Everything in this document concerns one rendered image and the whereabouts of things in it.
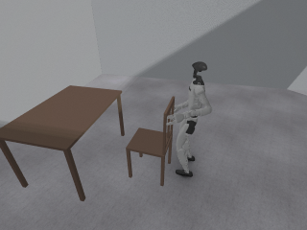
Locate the chair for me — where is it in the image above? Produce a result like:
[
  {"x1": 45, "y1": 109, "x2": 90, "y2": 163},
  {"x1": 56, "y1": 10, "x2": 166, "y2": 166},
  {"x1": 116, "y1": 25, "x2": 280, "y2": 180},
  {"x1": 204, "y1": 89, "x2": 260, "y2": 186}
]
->
[{"x1": 126, "y1": 96, "x2": 175, "y2": 186}]

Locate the robot right forearm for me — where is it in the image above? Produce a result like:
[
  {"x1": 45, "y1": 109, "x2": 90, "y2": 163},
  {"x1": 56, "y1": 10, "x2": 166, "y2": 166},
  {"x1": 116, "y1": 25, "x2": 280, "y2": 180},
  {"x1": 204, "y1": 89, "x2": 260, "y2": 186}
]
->
[{"x1": 178, "y1": 100, "x2": 189, "y2": 109}]

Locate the robot right hand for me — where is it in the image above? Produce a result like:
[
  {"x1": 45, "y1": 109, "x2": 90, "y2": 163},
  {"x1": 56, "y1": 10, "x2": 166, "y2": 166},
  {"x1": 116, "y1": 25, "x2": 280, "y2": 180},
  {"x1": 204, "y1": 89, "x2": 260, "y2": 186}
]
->
[{"x1": 170, "y1": 104, "x2": 180, "y2": 115}]

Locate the left robot upper arm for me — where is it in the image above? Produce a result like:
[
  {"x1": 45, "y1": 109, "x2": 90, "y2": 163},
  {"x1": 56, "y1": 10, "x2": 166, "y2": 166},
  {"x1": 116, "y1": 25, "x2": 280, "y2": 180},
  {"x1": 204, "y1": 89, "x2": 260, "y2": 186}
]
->
[{"x1": 194, "y1": 85, "x2": 212, "y2": 114}]

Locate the robot left forearm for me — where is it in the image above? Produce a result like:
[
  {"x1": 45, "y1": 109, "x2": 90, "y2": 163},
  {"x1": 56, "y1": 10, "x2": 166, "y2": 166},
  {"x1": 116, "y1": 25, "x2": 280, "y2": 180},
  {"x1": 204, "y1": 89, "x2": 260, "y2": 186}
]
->
[{"x1": 183, "y1": 107, "x2": 212, "y2": 119}]

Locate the robot left shin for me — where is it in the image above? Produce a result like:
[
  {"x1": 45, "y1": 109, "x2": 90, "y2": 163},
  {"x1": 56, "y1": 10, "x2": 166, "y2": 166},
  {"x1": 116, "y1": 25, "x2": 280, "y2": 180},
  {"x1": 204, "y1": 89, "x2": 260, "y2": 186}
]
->
[{"x1": 176, "y1": 149, "x2": 189, "y2": 173}]

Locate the robot left hand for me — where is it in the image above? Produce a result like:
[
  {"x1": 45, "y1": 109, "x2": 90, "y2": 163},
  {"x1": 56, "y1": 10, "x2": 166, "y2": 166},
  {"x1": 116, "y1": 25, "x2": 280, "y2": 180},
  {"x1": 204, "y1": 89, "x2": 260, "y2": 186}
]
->
[{"x1": 166, "y1": 113, "x2": 185, "y2": 126}]

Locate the robot right foot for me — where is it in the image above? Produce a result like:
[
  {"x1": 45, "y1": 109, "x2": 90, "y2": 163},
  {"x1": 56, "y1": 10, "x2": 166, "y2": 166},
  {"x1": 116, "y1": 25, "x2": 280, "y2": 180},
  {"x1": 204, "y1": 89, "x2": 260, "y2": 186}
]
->
[{"x1": 187, "y1": 155, "x2": 195, "y2": 161}]

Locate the table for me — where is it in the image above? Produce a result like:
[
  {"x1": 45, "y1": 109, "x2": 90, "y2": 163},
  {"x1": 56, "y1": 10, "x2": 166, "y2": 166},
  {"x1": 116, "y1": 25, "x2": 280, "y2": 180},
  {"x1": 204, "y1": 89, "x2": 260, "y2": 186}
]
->
[{"x1": 0, "y1": 85, "x2": 125, "y2": 201}]

